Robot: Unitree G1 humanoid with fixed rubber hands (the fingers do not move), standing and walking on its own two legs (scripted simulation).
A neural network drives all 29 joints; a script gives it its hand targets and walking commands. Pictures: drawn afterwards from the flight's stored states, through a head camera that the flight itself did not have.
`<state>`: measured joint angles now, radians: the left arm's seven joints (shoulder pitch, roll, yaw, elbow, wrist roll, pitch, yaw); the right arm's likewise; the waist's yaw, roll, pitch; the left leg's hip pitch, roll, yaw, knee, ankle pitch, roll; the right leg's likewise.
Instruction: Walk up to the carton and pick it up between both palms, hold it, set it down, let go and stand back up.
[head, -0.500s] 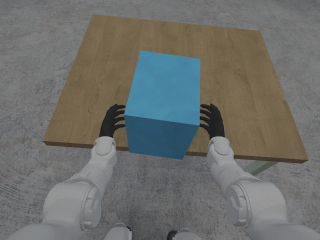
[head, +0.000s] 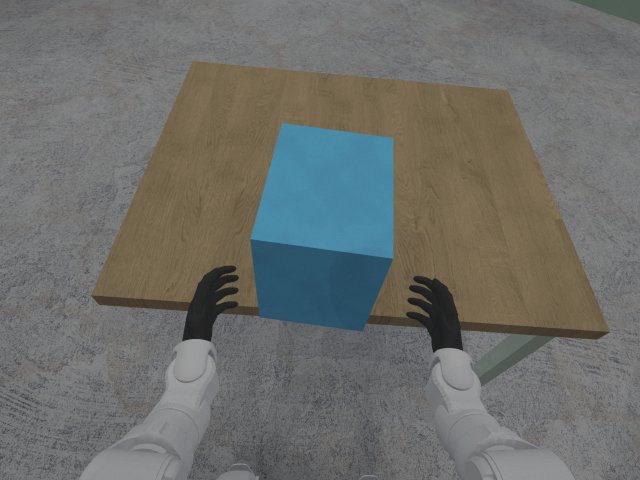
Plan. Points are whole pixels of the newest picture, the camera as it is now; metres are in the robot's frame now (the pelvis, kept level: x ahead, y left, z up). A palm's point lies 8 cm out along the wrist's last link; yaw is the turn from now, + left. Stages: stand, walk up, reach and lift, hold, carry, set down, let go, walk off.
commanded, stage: set down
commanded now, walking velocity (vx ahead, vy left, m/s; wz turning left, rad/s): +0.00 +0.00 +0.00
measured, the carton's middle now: (323, 231) +0.49 +0.00 -0.03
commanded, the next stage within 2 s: let go in 1.78 s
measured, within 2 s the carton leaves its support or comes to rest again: neither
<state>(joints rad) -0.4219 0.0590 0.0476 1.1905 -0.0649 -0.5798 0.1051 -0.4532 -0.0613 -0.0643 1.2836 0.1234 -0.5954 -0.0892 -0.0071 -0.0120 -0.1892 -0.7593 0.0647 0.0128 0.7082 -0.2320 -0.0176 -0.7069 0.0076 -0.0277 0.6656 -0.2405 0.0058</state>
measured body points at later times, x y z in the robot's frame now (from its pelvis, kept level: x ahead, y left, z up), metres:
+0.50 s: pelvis +0.03 -0.01 +0.02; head +0.03 +0.02 +0.47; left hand +0.28 +0.16 -0.03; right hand +0.27 -0.21 -0.01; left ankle +0.06 +0.13 -0.71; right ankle +0.04 -0.13 -0.71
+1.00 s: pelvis +0.05 -0.02 +0.03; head +0.04 +0.01 +0.48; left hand +0.24 +0.18 -0.04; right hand +0.23 -0.21 -0.02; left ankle +0.06 +0.13 -0.71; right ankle +0.04 -0.13 -0.71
